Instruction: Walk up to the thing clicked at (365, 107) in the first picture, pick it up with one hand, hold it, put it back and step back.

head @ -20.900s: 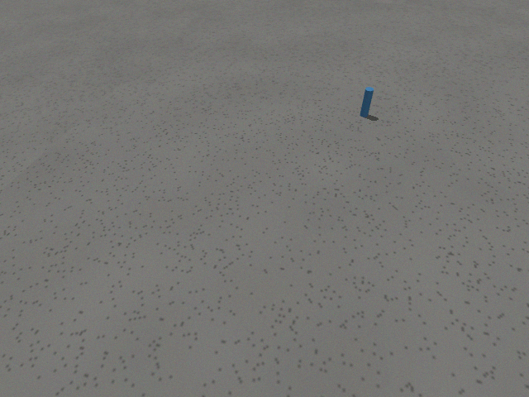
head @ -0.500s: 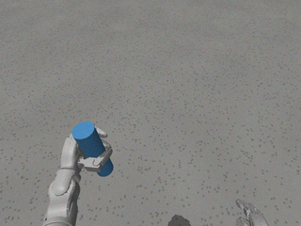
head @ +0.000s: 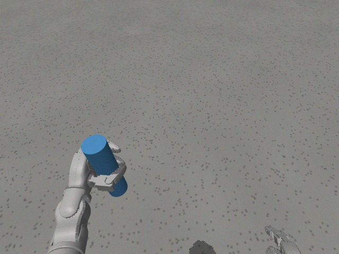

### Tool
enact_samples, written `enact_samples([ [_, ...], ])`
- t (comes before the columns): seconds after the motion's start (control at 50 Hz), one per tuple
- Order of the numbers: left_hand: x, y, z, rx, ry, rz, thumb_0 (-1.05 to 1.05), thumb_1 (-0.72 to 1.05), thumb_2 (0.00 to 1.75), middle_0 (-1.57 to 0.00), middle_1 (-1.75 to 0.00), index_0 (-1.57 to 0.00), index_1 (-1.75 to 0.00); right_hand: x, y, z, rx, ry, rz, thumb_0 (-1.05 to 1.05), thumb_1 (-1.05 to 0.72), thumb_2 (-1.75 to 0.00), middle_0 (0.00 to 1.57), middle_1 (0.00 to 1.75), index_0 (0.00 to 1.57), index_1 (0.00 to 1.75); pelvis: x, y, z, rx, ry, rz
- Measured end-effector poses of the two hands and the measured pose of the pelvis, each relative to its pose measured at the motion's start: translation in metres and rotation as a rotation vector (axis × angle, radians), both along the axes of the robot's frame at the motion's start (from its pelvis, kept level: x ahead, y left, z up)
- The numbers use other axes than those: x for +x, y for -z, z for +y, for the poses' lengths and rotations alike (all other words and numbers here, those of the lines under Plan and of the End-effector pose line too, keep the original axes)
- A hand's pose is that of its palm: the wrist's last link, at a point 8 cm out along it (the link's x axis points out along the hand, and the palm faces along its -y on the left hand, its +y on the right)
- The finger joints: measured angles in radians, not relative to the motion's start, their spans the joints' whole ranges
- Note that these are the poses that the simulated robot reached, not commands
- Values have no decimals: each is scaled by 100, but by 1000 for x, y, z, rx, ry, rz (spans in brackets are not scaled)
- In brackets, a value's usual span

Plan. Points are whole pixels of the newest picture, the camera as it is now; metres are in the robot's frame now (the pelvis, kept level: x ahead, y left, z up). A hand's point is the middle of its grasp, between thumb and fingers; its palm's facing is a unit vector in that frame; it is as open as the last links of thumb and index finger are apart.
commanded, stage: hold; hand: left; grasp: from the side
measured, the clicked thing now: (107, 169) +0.31 +0.17 +0.04
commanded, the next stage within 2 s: crouch in 0.34 s
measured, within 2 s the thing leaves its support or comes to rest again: neither
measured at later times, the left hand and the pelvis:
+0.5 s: hand (111, 167) +0.31 +0.16 +0.05, palm faces -0.05 -1.00 -0.03, open 7.3 cm; pelvis +0.00 +0.00 +0.00, yaw +0 degrees
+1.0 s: hand (124, 193) +0.32 +0.17 -0.12, palm faces -0.04 -1.00 -0.01, open 7.3 cm; pelvis -0.03 +0.00 -0.11, yaw +0 degrees
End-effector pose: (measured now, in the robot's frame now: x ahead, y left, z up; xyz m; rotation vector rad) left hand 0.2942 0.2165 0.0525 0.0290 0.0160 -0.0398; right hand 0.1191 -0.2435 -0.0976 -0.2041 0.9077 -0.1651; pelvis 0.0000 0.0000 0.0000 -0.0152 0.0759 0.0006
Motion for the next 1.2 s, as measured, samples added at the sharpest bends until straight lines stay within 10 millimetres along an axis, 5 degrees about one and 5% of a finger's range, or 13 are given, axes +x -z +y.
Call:
enact_samples([
  [0.5, -2, -3, -3, 6, 8, -11, 2, -9, 114, -91, -113, -89, -114, 10, -2, -3, -3, -11, -24, 1, -89, -89, 20, 30, 20, 30, 2, 0, -3, 1, -5, -3],
  [0.64, -5, 15, -2, 1, -4, 33, 2, -9, 114, -91, -113, -89, -113, 6, 1, -5, -3, -14, -17, 1, -87, -89, 20, 30, 20, 30, -3, 4, -3, 1, -5, 17],
  [0.76, -7, 53, -1, -27, -18, 64, 2, -9, 114, -91, -113, -89, -113, -2, 15, -10, -19, -33, 9, 0, -87, -89, 20, 30, 20, 30, -13, 19, -4, 0, -6, 77],
  [0.88, -4, 110, 0, -41, -12, 43, 2, -9, 114, -91, -113, -89, -113, -16, 50, -19, -57, -49, 49, 0, -87, -89, 20, 30, 20, 30, -24, 55, -3, -6, -6, 193],
  [1.2, 11, 277, 11, 11, -10, 15, 2, -9, 114, -91, -113, -89, -113, -28, 218, -12, -39, -114, 184, 0, -89, -90, 20, 30, 20, 30, -43, 201, 1, -19, 8, 457],
])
